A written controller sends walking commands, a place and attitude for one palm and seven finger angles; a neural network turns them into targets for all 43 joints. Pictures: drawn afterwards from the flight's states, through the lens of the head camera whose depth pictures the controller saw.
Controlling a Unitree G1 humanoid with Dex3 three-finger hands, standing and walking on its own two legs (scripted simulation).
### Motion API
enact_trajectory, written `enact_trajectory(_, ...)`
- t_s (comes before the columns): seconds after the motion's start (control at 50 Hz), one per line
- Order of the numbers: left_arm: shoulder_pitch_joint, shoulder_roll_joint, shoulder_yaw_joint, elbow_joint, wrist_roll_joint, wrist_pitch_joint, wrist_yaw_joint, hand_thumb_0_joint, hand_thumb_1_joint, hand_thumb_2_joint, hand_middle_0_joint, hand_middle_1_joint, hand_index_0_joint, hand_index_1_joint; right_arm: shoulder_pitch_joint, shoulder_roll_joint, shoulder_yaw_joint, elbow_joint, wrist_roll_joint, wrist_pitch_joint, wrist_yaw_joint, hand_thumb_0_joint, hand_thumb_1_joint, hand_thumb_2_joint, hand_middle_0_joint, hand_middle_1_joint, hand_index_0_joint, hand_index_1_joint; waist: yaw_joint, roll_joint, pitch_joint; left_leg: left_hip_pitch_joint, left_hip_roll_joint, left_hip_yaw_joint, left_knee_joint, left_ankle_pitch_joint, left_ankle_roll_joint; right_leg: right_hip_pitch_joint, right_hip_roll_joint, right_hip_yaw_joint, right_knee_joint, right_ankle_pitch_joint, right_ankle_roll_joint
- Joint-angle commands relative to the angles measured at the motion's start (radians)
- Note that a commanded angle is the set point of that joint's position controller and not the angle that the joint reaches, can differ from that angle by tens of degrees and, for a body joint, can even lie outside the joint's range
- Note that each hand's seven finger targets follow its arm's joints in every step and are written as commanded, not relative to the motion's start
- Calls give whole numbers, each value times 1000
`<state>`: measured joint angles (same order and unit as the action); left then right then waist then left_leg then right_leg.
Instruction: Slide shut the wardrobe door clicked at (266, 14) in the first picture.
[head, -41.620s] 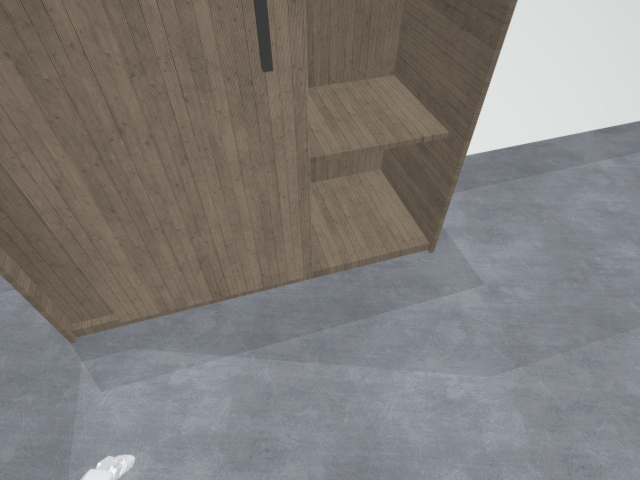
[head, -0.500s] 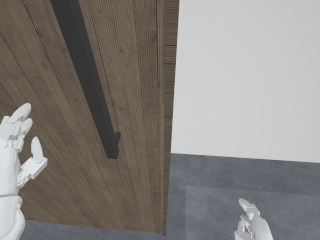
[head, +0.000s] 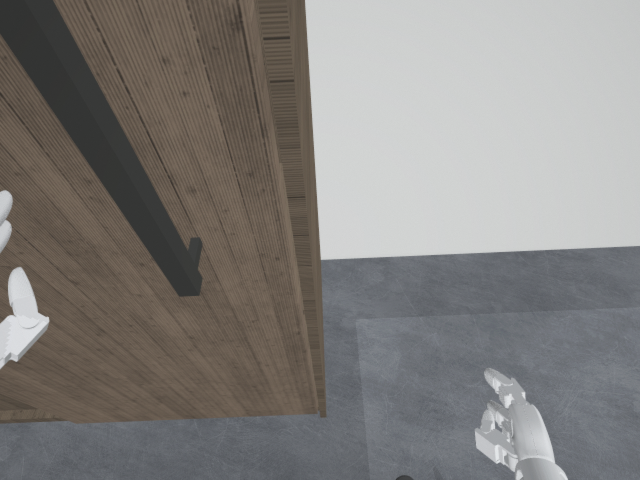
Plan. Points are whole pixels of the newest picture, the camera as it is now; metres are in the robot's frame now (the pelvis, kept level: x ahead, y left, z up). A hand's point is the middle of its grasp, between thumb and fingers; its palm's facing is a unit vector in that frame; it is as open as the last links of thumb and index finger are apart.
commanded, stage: step back with the hand held close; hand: left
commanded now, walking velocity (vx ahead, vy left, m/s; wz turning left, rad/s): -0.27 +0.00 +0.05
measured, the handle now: (133, 160) +0.31 +0.17 +0.27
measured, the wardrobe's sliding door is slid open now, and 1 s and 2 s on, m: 0.00 0.00 0.00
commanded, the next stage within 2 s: stop stepping back and stand still in 1.14 s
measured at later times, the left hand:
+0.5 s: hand out of the picture +0.12 +0.27 +0.16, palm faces +0.53 -0.70 -0.48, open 7.4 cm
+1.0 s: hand out of the picture -0.02 +0.26 +0.18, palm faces +0.71 -0.54 -0.45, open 7.4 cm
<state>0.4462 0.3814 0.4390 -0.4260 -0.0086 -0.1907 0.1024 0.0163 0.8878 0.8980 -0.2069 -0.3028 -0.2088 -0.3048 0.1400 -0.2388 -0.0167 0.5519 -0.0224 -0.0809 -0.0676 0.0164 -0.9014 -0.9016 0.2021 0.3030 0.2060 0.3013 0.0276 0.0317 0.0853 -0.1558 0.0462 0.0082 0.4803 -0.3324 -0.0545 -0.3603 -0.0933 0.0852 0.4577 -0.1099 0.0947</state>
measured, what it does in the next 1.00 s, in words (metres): walks backwards, turning left: right foot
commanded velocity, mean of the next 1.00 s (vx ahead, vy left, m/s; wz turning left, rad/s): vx -0.34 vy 0.00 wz -0.04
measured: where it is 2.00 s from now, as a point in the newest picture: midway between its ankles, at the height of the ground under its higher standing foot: outside the picture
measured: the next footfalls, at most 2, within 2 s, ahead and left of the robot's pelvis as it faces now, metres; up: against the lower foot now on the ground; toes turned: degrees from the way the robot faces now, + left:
right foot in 0.96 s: -0.03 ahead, -0.15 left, +0.00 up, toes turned +23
left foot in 1.18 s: -0.24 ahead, +0.05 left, +0.00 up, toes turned +5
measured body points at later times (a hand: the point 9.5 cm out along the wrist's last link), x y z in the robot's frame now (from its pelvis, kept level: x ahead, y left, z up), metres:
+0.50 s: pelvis -0.08 -0.01 -0.02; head -0.07 -0.02 +0.43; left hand +0.09 +0.30 +0.18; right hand +0.08 -0.25 -0.10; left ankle -0.05 +0.15 -0.73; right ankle +0.08 -0.18 -0.73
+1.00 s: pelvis -0.16 -0.06 -0.04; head -0.14 -0.05 +0.41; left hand -0.06 +0.28 +0.20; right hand +0.06 -0.25 -0.13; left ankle -0.10 +0.15 -0.71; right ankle -0.07 -0.16 -0.74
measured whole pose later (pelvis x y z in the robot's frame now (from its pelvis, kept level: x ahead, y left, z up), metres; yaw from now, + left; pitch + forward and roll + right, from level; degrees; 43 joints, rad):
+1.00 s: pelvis -0.16 -0.06 -0.04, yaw +17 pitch +0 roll +2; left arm 0.39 0.40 0.50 -0.49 0.01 -0.29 0.17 0.02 0.88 0.90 -0.21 -0.30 -0.22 -0.31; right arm 0.23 -0.21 -0.05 0.65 -0.02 -0.17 -0.05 0.02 -0.90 -0.90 0.20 0.30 0.21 0.30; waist 0.00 -0.03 0.04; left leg -0.65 0.09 -0.02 0.95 -0.43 -0.02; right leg -0.49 0.02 0.12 0.87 -0.44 0.01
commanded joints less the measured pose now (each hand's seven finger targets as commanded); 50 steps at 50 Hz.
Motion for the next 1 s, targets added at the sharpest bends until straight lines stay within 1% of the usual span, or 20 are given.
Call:
enact_trajectory(0.0, 68, 207, 158, -219, -10, -58, 40, 0, 900, 900, -200, -300, -200, -300, -40, -105, -47, -170, 6, -16, -16, 0, -900, -900, 200, 300, 200, 300, -4, -6, -325, -125, -22, 81, -41, 441, 39, 312, 35, -121, 77, 423, -65)
enact_trajectory(0.06, 49, 243, 188, -216, -9, -63, 56, 0, 900, 900, -200, -300, -200, -300, -46, -108, -50, -168, 12, -7, -28, 0, -900, -900, 200, 300, 200, 300, -5, -20, -279, -189, -38, 77, -49, 272, 48, 277, 29, -104, 52, 306, -68)
enact_trajectory(0.22, -5, 204, 144, -136, 3, -87, 72, 0, 900, 900, -200, -300, -200, -300, -10, -117, -40, -153, 21, -30, -37, 0, -900, -900, 200, 300, 200, 300, -11, -15, -154, -366, -42, 51, -82, -134, 80, 187, 35, -72, -15, -130, -64)
enact_trajectory(0.3, -54, 191, 120, -124, 15, -100, 79, 0, 900, 900, -200, -300, -200, -300, 5, -123, -40, -146, 22, -53, -40, 0, -900, -900, 200, 300, 200, 300, -15, -26, -134, -415, -39, 35, -66, -244, 94, 165, 34, -59, -33, -246, -64)
enact_trajectory(0.4, -94, 198, 119, -167, 31, -119, 89, 0, 900, 900, -200, -300, -200, -300, 14, -130, -41, -144, 18, -79, -42, 0, -900, -900, 200, 300, 200, 300, -16, 39, -141, -496, -13, -10, -104, -311, 116, 217, 61, -69, 56, -227, -60)
enact_trajectory(0.46, -95, 244, 161, -200, 36, -127, 93, 0, 900, 900, -200, -300, -200, -300, 21, -130, -47, -140, 14, -92, -37, 0, -900, -900, 200, 300, 200, 300, -16, 9, -161, -478, -36, -1, -62, -265, 107, 215, 47, -41, 39, -172, -71)
enact_trajectory(0.56, -79, 228, 170, -200, 45, -150, 92, 0, 900, 900, -200, -300, -200, -300, 25, -135, -52, -134, 7, -107, -31, 0, -900, -900, 200, 300, 200, 300, -19, 48, -124, -563, -16, -33, -53, -390, 120, 202, 56, 3, 43, -263, -79)
enact_trajectory(0.62, -84, 205, 165, -178, 47, -156, 90, 0, 900, 900, -200, -300, -200, -300, 33, -132, -53, -129, 9, -116, -24, 0, -900, -900, 200, 300, 200, 300, -20, 38, -113, -623, -6, -44, -54, -397, 124, 219, 79, 4, 121, -188, -79)
enact_trajectory(0.68, -63, 226, 178, -182, 27, -163, 86, 0, 900, 900, -200, -300, -200, -300, 41, -114, -59, -111, 9, -118, -16, 0, -900, -900, 200, 300, 200, 300, -26, -71, -159, -419, -62, 17, 81, -257, 87, 50, 25, 72, -4, -168, -102)
enact_trajectory(0.72, -37, 228, 180, -173, 18, -166, 86, 0, 900, 900, -200, -300, -200, -300, 44, -110, -61, -95, 5, -117, -11, 0, -900, -900, 200, 300, 200, 300, -27, -98, -165, -316, -73, 42, 158, -256, 78, -72, -5, 114, -82, -288, -112)
enact_trajectory(0.74, -38, 218, 174, -166, 18, -167, 85, 0, 900, 900, -200, -300, -200, -300, 49, -113, -61, -93, 5, -114, -9, 0, -900, -900, 200, 300, 200, 300, -30, -99, -151, -326, -60, 33, 157, -299, 85, -95, 1, 110, -87, -356, -109)
enact_trajectory(0.78, -76, 194, 156, -189, 16, -167, 79, 0, 900, 900, -200, -300, -200, -300, 52, -132, -61, -103, 9, -112, -13, 0, -900, -900, 200, 300, 200, 300, -46, -4, -133, -413, 2, -43, 10, -391, 114, -55, 65, 32, 52, -353, -77)
enact_trajectory(0.84, -156, 178, 175, -221, 31, -167, 82, 0, 900, 900, -200, -300, -200, -300, -13, -144, -68, -116, 6, -135, -23, 0, -900, -900, 200, 300, 200, 300, -14, 266, -172, -793, 253, -239, -232, -512, 242, 279, 204, -99, 678, -183, -27)
enact_trajectory(0.86, -200, 219, 196, -255, 27, -174, 81, 0, 900, 900, -200, -300, -200, -300, -19, -118, -72, -104, 7, -143, -23, 0, -900, -900, 200, 300, 200, 300, -5, 255, -201, -752, 271, -217, -203, -385, 253, 269, 199, -87, 733, -190, -28)
enact_trajectory(0.88, -173, 225, 201, -271, 19, -171, 78, 0, 900, 900, -200, -300, -200, -300, -21, -122, -87, -103, 6, -154, -18, 0, -900, -900, 200, 300, 200, 300, 5, 191, -206, -655, 235, -118, -92, -250, 226, 205, 178, -68, 654, -231, -46)
enact_trajectory(0.9, -83, 222, 208, -262, 13, -172, 76, 0, 900, 900, -200, -300, -200, -300, -17, -118, -99, -107, 16, -172, -10, 0, -900, -900, 200, 300, 200, 300, 27, 38, -225, -481, 133, 1, 141, -155, 147, 77, 108, 27, 377, -170, -85)
enact_trajectory(0.92, -20, 259, 213, -250, 3, -158, 75, 0, 900, 900, -200, -300, -200, -300, -24, -85, -105, -107, 24, -176, -3, 0, -900, -900, 200, 300, 200, 300, 24, -221, -222, -321, -28, 97, 429, -247, 40, -181, -59, 348, -5, -243, -168)
enact_trajectory(0.94, -3, 284, 189, -242, -6, -114, 92, 0, 900, 900, -200, -300, -200, -300, -81, -67, -91, -62, 12, -153, 6, 0, -900, -900, 200, 300, 200, 300, 21, -283, -127, -329, -81, 33, 744, -240, 7, -339, -243, 658, -270, -259, -265)
enact_trajectory(0.96, 36, 300, 214, -208, 2, -74, 108, 0, 900, 900, -200, -300, -200, -300, -79, -84, -93, -22, -32, -124, 15, 0, -900, -900, 200, 300, 200, 300, -6, -109, -58, -423, -49, -46, 838, -179, -3, -321, -245, 620, -307, -187, -294)
enact_trajectory(0.98, 90, 312, 214, -243, 42, -99, 91, 0, 900, 900, -200, -300, -200, -300, -52, -54, -67, -65, -23, -132, 11, 0, -900, -900, 200, 300, 200, 300, 4, -212, -115, -489, -49, -23, 815, -237, -20, -189, -255, 652, -173, 259, -354)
